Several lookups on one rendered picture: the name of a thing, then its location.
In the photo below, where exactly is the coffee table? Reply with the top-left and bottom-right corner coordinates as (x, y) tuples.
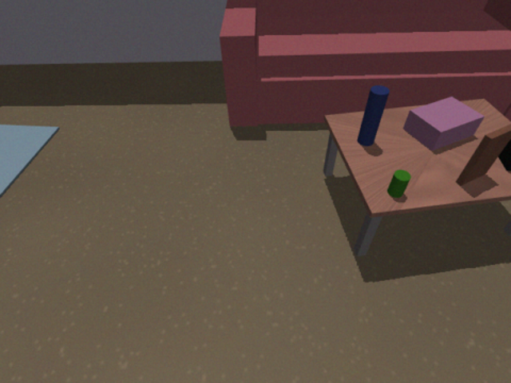
(323, 99), (511, 256)

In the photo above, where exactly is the sofa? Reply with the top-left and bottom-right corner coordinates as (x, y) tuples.
(220, 0), (511, 127)

